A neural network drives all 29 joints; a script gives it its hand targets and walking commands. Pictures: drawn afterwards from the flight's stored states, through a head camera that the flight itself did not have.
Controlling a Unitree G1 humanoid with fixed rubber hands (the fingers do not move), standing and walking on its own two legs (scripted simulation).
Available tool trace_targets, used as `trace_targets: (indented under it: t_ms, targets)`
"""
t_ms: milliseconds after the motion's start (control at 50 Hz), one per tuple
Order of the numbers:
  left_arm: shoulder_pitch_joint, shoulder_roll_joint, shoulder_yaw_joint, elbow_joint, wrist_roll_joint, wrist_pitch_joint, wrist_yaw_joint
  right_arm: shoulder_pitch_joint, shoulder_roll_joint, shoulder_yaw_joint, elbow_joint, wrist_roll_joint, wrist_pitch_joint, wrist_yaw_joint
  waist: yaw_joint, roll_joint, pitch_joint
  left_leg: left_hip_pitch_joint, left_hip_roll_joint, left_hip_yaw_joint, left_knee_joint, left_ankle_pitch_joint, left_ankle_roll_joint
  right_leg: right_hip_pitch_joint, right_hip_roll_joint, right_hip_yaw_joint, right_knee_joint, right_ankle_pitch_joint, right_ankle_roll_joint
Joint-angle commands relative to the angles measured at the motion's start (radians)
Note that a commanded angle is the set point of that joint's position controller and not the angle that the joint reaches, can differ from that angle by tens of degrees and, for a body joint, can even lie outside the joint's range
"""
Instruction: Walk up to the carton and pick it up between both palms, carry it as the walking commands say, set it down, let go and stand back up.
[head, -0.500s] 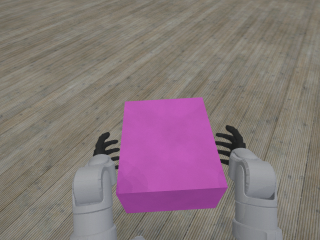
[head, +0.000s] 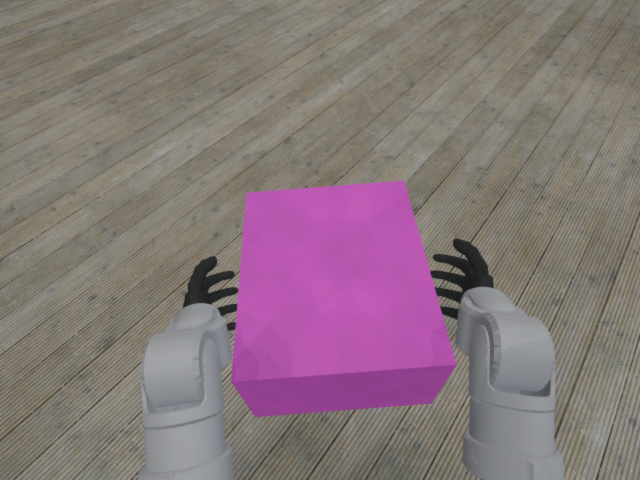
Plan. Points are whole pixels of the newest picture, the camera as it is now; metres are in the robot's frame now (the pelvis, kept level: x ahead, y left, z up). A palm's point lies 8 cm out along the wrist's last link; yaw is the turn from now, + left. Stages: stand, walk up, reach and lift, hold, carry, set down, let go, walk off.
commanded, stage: carry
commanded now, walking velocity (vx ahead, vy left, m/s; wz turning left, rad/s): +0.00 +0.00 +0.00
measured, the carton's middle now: (333, 292) +0.36 +0.00 -0.01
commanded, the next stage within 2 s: none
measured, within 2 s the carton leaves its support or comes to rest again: neither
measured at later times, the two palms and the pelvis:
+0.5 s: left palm (171, 252) +0.38 +0.21 +0.07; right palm (416, 239) +0.39 -0.10 +0.08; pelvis +0.09 +0.05 -0.01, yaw +1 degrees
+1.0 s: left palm (152, 234) +0.40 +0.23 +0.08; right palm (395, 226) +0.40 -0.08 +0.09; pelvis +0.11 +0.08 +0.00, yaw +0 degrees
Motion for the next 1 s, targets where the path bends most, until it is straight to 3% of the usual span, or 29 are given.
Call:
trace_targets:
  t_ms: [0,60,120,140,220,240,280,340,360,380,400,420,440,460,500,520,540,560,580,600,620,660,700,720,740,780,880,940,980]
  targets:
    - [-0.610,-0.978,-0.741,-0.239,-0.504,-0.023,-0.402,-0.426,1.032,0.705,-0.063,0.556,-0.002,0.340,-0.017,0.231,-0.523,0.466,0.280,-0.171,-0.055,1.279,-0.020,0.016,-0.021,0.004,0.080,-0.175,0.096]
    - [-0.545,-0.975,-0.715,-0.162,-0.510,0.002,-0.408,-0.402,1.022,0.694,-0.062,0.539,0.007,0.332,-0.039,0.146,-0.511,0.534,0.311,-0.243,-0.040,1.398,0.045,-0.078,0.046,0.028,0.167,-0.280,0.085]
    - [-0.512,-0.978,-0.744,-0.173,-0.507,0.006,-0.402,-0.427,0.989,0.705,-0.150,0.537,0.000,0.327,-0.041,0.187,-0.509,0.645,0.286,-0.246,0.001,1.579,0.026,-0.204,0.097,0.003,0.231,-0.267,0.078]
    - [-0.538,-0.988,-0.742,-0.157,-0.511,0.011,-0.400,-0.388,0.995,0.688,-0.106,0.518,0.003,0.324,-0.037,0.238,-0.509,0.657,0.277,-0.247,0.011,1.587,0.031,-0.215,0.093,0.021,0.243,-0.259,0.066]
    - [-0.536,-0.991,-0.724,-0.134,-0.505,0.017,-0.390,-0.381,0.989,0.666,-0.080,0.519,0.010,0.333,-0.026,0.251,-0.449,0.636,0.258,-0.207,-0.015,1.483,0.036,-0.253,0.109,0.035,0.231,-0.262,0.039]
    - [-0.537,-0.986,-0.743,-0.167,-0.507,0.011,-0.390,-0.376,0.990,0.672,-0.086,0.519,0.007,0.336,-0.032,0.210,-0.467,0.608,0.271,-0.230,-0.015,1.527,0.018,-0.203,0.127,0.034,0.201,-0.250,0.036]
    - [-0.569,-0.995,-0.749,-0.170,-0.518,0.005,-0.388,-0.383,0.991,0.656,-0.083,0.511,-0.003,0.332,-0.030,0.242,-0.473,0.604,0.227,-0.161,0.008,1.591,-0.006,-0.143,0.152,-0.015,0.109,-0.201,0.028]
    - [-0.497,-0.976,-0.723,-0.147,-0.498,0.002,-0.403,-0.412,0.975,0.692,-0.131,0.510,-0.012,0.325,-0.012,0.165,-0.536,0.495,0.213,-0.143,0.092,1.459,-0.017,0.067,0.095,0.012,-0.034,0.025,0.000]
    - [-0.531,-0.980,-0.720,-0.142,-0.511,0.000,-0.409,-0.389,0.986,0.684,-0.085,0.497,-0.008,0.319,0.000,0.093,-0.572,0.424,0.194,-0.103,0.174,1.356,-0.040,0.219,0.055,0.017,-0.118,0.254,-0.011]
    - [-0.462,-0.951,-0.686,-0.098,-0.488,0.004,-0.414,-0.367,0.976,0.698,-0.066,0.500,-0.004,0.320,0.017,0.015,-0.617,0.251,0.139,-0.079,0.317,1.115,-0.080,0.415,-0.032,0.108,-0.070,0.696,-0.070]
    - [-0.415,-0.960,-0.662,-0.035,-0.481,0.003,-0.419,-0.448,0.981,0.713,-0.102,0.520,-0.009,0.312,0.027,-0.203,-0.635,0.026,0.077,-0.091,0.488,0.459,-0.103,0.616,-0.195,0.284,-0.002,1.233,-0.148]
    - [-0.475,-0.976,-0.695,-0.049,-0.483,-0.002,-0.414,-0.389,0.997,0.709,-0.067,0.519,-0.003,0.319,0.018,-0.272,-0.579,-0.181,-0.003,-0.108,0.509,-0.197,-0.125,0.662,-0.313,0.376,0.035,1.423,-0.245]
    - [-0.442,-0.971,-0.700,-0.076,-0.483,-0.015,-0.416,-0.388,1.001,0.735,-0.096,0.530,-0.008,0.321,0.014,-0.260,-0.581,-0.251,0.008,-0.157,0.513,-0.290,-0.097,0.678,-0.326,0.404,0.046,1.338,-0.254]
    - [-0.467,-0.978,-0.699,-0.075,-0.485,-0.012,-0.419,-0.425,1.003,0.738,-0.099,0.541,-0.008,0.324,0.017,-0.161,-0.526,-0.253,0.040,-0.193,0.356,-0.318,-0.062,0.616,-0.292,0.378,0.025,1.211,-0.218]
    - [-0.506,-0.991,-0.707,-0.095,-0.495,-0.021,-0.413,-0.399,1.013,0.709,-0.044,0.546,-0.009,0.326,0.012,-0.090,-0.510,-0.160,0.051,-0.156,0.047,-0.270,-0.045,0.534,-0.247,0.277,0.013,0.913,-0.163]
    - [-0.483,-0.972,-0.694,-0.068,-0.485,-0.018,-0.414,-0.377,1.018,0.705,-0.011,0.550,-0.005,0.330,-0.012,-0.098,-0.506,-0.066,0.050,-0.134,-0.121,-0.091,-0.061,0.497,-0.197,0.212,0.040,0.838,-0.124]
    - [-0.532,-0.964,-0.716,-0.117,-0.501,-0.026,-0.408,-0.339,1.021,0.693,0.015,0.539,-0.008,0.334,-0.020,-0.046,-0.527,0.093,0.081,-0.152,-0.214,0.270,-0.062,0.410,-0.152,0.146,0.072,0.711,-0.074]
    - [-0.496,-0.959,-0.695,-0.106,-0.481,-0.029,-0.405,-0.385,1.018,0.698,-0.010,0.551,-0.011,0.337,-0.010,0.014,-0.534,0.255,0.124,-0.184,-0.128,0.634,-0.054,0.248,-0.105,0.127,0.072,0.434,-0.028]
    - [-0.481,-0.958,-0.710,-0.101,-0.483,-0.024,-0.408,-0.387,1.004,0.691,-0.024,0.543,-0.014,0.336,-0.010,0.140,-0.558,0.396,0.255,-0.292,-0.051,1.078,0.000,0.087,-0.051,0.092,0.128,0.040,0.006]
    - [-0.499,-0.975,-0.736,-0.143,-0.494,-0.029,-0.411,-0.379,0.988,0.691,-0.045,0.532,-0.025,0.339,-0.007,0.214,-0.532,0.416,0.294,-0.266,0.030,1.376,0.044,0.044,0.023,0.067,0.134,-0.235,0.034]
    - [-0.547,-0.986,-0.730,-0.130,-0.497,-0.018,-0.414,-0.410,1.010,0.686,-0.019,0.532,-0.017,0.340,-0.014,0.223,-0.495,0.380,0.272,-0.217,0.026,1.271,0.048,0.030,0.038,0.058,0.108,-0.316,0.030]
    - [-0.513,-0.965,-0.724,-0.104,-0.498,-0.011,-0.421,-0.376,0.998,0.683,-0.018,0.513,-0.012,0.334,-0.013,0.097,-0.510,0.347,0.252,-0.242,0.008,1.238,0.027,0.100,0.042,0.048,0.045,-0.171,0.021]
    - [-0.470,-0.964,-0.717,-0.092,-0.497,-0.007,-0.419,-0.352,0.994,0.685,-0.025,0.501,-0.015,0.323,-0.009,0.118,-0.580,0.316,0.215,-0.198,0.052,1.169,-0.001,0.218,-0.010,0.083,0.021,0.149,0.013]
    - [-0.428,-0.940,-0.707,-0.097,-0.482,-0.013,-0.420,-0.360,0.986,0.708,-0.047,0.510,-0.016,0.322,-0.011,0.045,-0.578,0.274,0.193,-0.188,0.064,1.090,-0.012,0.265,-0.041,0.094,0.043,0.337,0.009]
    - [-0.420,-0.949,-0.708,-0.082,-0.484,-0.014,-0.419,-0.365,0.986,0.700,-0.053,0.518,-0.020,0.323,-0.010,0.056,-0.621,0.241,0.164,-0.163,0.066,0.926,-0.033,0.316,-0.079,0.115,0.071,0.504,-0.010]
    - [-0.433,-0.941,-0.700,-0.097,-0.483,-0.016,-0.422,-0.372,1.006,0.717,-0.049,0.522,-0.013,0.322,-0.010,-0.074,-0.608,0.189,0.158,-0.166,0.047,0.717,-0.040,0.350,-0.111,0.135,0.079,0.636,-0.029]
    - [-0.474,-0.960,-0.728,-0.097,-0.497,-0.018,-0.422,-0.371,0.983,0.697,-0.054,0.511,-0.016,0.328,-0.005,0.126,-0.547,0.324,0.218,-0.203,0.008,1.081,-0.008,0.160,-0.023,0.085,0.062,0.042,0.006]
    - [-0.468,-0.956,-0.713,-0.052,-0.493,-0.012,-0.428,-0.387,0.989,0.692,-0.015,0.506,-0.013,0.328,-0.008,0.044,-0.559,0.230,0.199,-0.186,0.004,0.900,-0.020,0.249,-0.046,0.112,0.047,0.186,-0.010]
    - [-0.461,-0.954,-0.713,-0.059,-0.479,-0.011,-0.420,-0.354,0.985,0.695,-0.008,0.508,-0.012,0.331,-0.005,0.071,-0.542,0.206,0.189,-0.188,-0.006,0.855,-0.023,0.261,-0.063,0.122,0.053,0.218,-0.018]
